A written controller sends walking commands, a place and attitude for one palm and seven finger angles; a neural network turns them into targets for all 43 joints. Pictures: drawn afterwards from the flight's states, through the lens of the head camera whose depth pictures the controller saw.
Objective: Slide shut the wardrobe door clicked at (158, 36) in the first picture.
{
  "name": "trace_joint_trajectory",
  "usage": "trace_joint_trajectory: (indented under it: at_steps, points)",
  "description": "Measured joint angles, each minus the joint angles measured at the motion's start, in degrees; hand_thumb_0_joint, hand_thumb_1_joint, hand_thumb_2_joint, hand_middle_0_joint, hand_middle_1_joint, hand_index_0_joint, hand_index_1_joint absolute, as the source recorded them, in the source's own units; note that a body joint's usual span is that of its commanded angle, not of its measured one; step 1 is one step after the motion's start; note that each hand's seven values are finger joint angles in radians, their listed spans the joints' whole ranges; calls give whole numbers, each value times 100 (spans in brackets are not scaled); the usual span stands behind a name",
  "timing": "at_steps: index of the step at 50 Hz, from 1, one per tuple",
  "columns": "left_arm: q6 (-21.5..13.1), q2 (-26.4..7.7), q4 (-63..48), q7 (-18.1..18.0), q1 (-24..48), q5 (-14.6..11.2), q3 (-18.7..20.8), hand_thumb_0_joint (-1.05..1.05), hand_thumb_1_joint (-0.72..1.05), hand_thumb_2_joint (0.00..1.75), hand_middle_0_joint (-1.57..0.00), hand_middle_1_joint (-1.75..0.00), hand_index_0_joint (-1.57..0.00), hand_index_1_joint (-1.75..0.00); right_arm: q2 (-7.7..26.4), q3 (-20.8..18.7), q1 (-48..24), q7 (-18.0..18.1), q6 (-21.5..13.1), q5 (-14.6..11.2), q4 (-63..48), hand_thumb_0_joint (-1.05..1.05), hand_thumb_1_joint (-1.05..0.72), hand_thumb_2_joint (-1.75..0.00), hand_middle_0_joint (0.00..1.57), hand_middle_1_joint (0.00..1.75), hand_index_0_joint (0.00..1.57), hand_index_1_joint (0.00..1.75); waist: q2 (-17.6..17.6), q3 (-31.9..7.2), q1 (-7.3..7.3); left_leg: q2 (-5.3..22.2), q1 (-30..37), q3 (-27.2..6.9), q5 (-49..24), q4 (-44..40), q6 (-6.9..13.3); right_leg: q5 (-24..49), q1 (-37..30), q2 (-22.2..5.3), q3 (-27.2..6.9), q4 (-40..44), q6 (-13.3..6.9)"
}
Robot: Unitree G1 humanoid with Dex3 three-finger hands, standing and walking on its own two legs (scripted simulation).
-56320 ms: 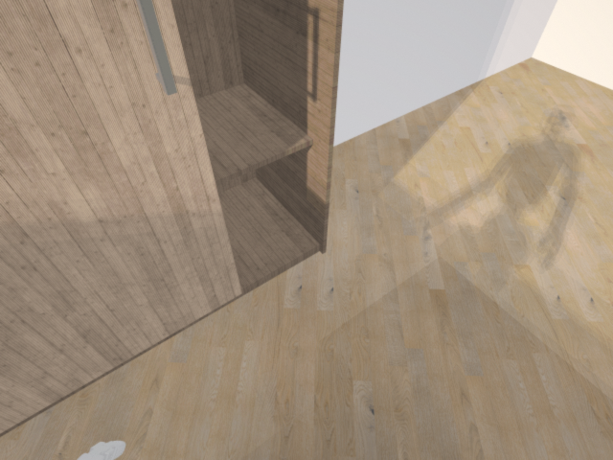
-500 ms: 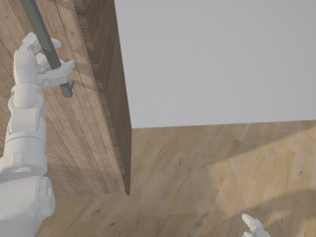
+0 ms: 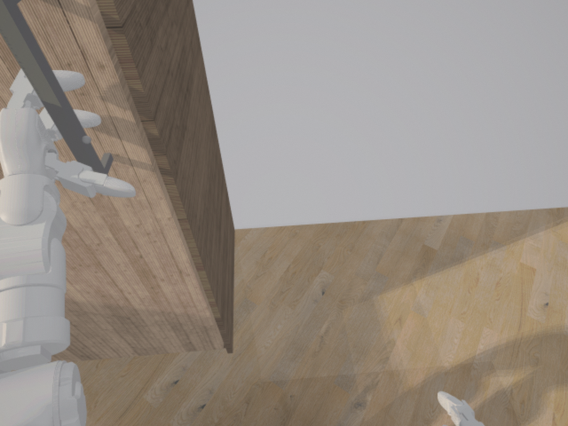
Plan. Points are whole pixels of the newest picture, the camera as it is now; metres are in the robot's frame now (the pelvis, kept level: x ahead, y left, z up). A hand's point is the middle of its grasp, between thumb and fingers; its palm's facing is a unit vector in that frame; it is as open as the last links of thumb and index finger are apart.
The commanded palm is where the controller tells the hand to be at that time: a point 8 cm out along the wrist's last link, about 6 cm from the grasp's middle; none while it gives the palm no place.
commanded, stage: slip the hand off the handle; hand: left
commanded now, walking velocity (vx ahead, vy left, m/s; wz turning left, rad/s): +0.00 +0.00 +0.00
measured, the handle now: (66, 100) +0.43 +0.29 +0.25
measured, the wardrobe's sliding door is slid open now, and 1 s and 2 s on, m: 0.00 0.00 0.00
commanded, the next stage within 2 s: draw the hand back to the body in 1.26 s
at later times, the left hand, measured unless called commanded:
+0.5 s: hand (21, 146) +0.38 +0.34 +0.22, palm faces +0.44 -0.87 -0.21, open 14.6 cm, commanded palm +0.34 +0.38 +0.23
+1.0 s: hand out of the picture +0.32 +0.34 +0.22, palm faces +0.40 -0.90 -0.19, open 14.7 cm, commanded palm +0.26 +0.37 +0.23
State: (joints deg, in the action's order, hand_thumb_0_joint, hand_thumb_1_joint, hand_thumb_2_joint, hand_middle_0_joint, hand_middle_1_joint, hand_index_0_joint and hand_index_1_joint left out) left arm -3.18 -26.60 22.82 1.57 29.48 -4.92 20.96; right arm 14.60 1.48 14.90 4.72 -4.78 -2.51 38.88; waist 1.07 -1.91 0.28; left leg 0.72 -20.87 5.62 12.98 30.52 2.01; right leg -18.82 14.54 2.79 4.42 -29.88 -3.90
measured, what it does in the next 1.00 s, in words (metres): stands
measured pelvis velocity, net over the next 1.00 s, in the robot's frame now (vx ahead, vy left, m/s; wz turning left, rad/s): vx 0.00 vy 0.03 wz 0.00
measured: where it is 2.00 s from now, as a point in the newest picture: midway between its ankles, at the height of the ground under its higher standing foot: outside the picture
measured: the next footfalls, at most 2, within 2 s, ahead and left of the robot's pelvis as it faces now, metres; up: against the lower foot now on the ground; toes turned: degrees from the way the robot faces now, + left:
none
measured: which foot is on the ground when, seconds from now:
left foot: down 0.00-1.00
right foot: down 0.00-1.00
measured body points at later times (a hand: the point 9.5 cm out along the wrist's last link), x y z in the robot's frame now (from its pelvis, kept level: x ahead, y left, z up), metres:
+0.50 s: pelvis -0.01 -0.01 +0.00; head +0.02 -0.01 +0.45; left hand +0.35 +0.38 +0.23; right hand +0.10 -0.28 -0.11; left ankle +0.03 +0.10 -0.73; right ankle -0.04 -0.07 -0.73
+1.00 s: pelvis +0.00 +0.03 +0.00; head +0.00 +0.02 +0.45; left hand +0.29 +0.39 +0.23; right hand +0.16 -0.21 -0.09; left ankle +0.03 +0.10 -0.73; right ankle -0.04 -0.07 -0.73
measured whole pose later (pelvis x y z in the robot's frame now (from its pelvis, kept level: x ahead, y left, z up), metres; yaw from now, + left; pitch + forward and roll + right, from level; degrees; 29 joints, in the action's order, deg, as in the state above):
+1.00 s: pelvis +0.00 +0.03 +0.00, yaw +0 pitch +2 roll -1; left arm -0.9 -28.6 8.1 7.5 13.7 -9.7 29.3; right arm 13.8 2.6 13.6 6.3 -5.8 -3.0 35.5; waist 1.5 -3.3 -1.5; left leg -0.2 -20.5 6.1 14.3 32.3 3.9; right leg -19.0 13.4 1.8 4.0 -30.2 -2.0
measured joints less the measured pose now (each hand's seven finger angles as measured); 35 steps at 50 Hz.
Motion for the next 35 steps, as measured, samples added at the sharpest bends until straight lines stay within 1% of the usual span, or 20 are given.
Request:
trace_joint_trajectory:
  at_steps: [5, 10, 15, 20, 22, 25, 28, 32, 35]
  points:
    - [91, -51, 15, 40, 7, 16, 42, -2, -55, 20, -44, -126, -26, -116, -16, 21, -133, 36, 91, -3, -72, 1, -90, -90, 20, 30, 20, 30, -6, -45, 13, 2, -23, -13, 16, 21, -18, -31, 25, 2, 12, -33, -14]
    - [81, -212, 257, 206, 95, 2, 124, -2, -55, 20, -48, -127, -27, -116, -11, 44, -182, 80, 169, -27, -149, 1, -90, -90, 20, 30, 20, 30, -26, -92, 54, 25, -50, -21, 18, 40, -43, -36, 54, 24, 17, -51, -36]
    - [47, -423, 525, 298, 63, -9, 376, -2, -55, 20, -46, -125, -28, -117, 24, 37, -117, 111, 227, -49, -209, 1, -90, -90, 20, 30, 20, 30, -24, -122, 106, 64, -69, -4, 19, 56, -68, -24, 81, 60, -4, -62, -58]
    - [-59, -748, 870, 415, 58, 57, 753, -2, -55, 20, -39, -122, -27, -116, 77, 11, 39, 132, 267, -62, -192, 1, -90, -90, 20, 30, 20, 30, -52, -115, 129, 103, -149, -6, 24, 115, -85, -17, 155, 94, -3, -99, -76]
    - [-148, -890, 1018, 516, 89, 63, 867, -2, -55, 20, -36, -120, -27, -116, 111, -6, 117, 143, 273, -69, -156, 1, -90, -90, 20, 30, 20, 30, -56, -99, 122, 114, -203, -26, 34, 163, -86, -18, 190, 104, 16, -118, -76]
    - [-286, -1087, 1237, 734, 156, 25, 962, -2, -55, 20, -32, -118, -26, -116, 164, -28, 225, 171, 286, -88, -78, 1, -90, -90, 20, 30, 20, 30, -58, -76, 107, 121, -286, -62, 49, 235, -77, -18, 239, 112, 51, -140, -72]
    - [-401, -1213, 1447, 960, 275, -40, 982, -2, -55, 20, -29, -117, -26, -115, 203, -50, 309, 213, 286, -112, 12, 1, -90, -90, 20, 30, 20, 30, -51, -68, 93, 120, -371, -101, 64, 305, -58, -14, 283, 113, 90, -150, -61]
    - [-489, -1236, 1501, 1129, 333, -140, 934, -2, -56, 20, -27, -116, -26, -115, 227, -76, 374, 235, 257, -118, 51, 1, -90, -90, 20, 30, 20, 30, -28, -64, 89, 106, -436, -110, 79, 357, -16, -1, 322, 97, 101, -154, -34]
    - [-513, -1109, 1175, 1152, 88, -249, 917, -2, -55, 20, -26, -115, -26, -115, 220, -87, 383, 226, 224, -118, -7, 1, -90, -90, 20, 30, 20, 30, 6, -80, 94, 91, -409, -60, 93, 348, 24, 7, 308, 77, 51, -145, 4]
